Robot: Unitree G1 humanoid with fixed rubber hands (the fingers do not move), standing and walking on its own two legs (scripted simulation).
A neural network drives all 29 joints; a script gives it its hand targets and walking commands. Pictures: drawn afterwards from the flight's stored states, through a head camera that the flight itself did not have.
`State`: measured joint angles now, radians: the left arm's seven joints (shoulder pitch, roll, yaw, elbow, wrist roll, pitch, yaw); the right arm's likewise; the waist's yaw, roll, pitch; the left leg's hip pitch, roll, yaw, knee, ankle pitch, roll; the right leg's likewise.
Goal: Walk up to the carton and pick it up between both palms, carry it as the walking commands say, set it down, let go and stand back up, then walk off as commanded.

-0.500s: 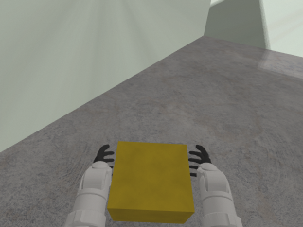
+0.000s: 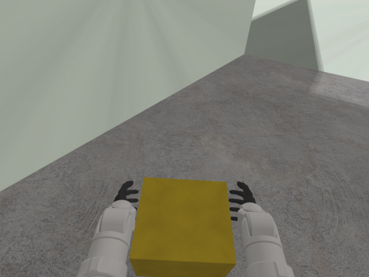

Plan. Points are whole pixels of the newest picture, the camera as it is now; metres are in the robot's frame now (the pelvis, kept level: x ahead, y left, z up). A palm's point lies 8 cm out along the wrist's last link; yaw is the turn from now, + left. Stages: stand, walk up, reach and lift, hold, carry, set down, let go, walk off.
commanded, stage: hold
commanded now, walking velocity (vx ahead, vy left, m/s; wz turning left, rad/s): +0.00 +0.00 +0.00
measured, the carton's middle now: (182, 227) +0.29 +0.01 -0.05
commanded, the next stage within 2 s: carry in 0.78 s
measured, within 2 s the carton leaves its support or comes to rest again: neither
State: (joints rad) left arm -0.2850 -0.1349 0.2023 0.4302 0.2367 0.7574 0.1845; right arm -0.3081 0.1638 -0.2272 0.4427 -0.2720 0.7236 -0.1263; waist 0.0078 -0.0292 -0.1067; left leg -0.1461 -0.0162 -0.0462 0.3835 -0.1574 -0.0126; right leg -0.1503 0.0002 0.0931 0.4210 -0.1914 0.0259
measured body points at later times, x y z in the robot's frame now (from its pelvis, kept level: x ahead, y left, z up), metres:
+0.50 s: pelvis +0.00 +0.00 +0.00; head -0.08 +0.01 +0.44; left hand +0.29 +0.15 +0.02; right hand +0.29 -0.15 +0.03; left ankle +0.04 +0.13 -0.74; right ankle +0.03 -0.13 -0.74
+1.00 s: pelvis +0.02 -0.03 -0.01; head -0.01 -0.02 +0.44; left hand +0.31 +0.12 +0.03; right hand +0.31 -0.18 +0.04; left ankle +0.04 +0.13 -0.74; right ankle +0.03 -0.14 -0.74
